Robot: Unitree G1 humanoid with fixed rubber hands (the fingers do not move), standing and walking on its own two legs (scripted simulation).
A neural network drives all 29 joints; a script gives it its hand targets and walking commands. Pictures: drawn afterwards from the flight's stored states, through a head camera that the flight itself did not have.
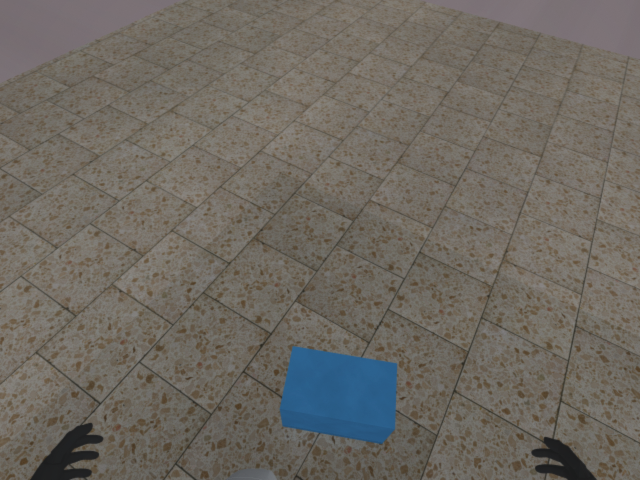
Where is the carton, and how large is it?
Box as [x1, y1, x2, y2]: [280, 346, 396, 443]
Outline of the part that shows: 293,346 280,405 282,425 381,443 394,429 396,363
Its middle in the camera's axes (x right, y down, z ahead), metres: +0.05 +0.44 +1.09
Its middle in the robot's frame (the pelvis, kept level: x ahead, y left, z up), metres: +0.39 -0.06 -0.66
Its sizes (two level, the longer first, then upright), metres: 0.293 0.168 0.198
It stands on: the floor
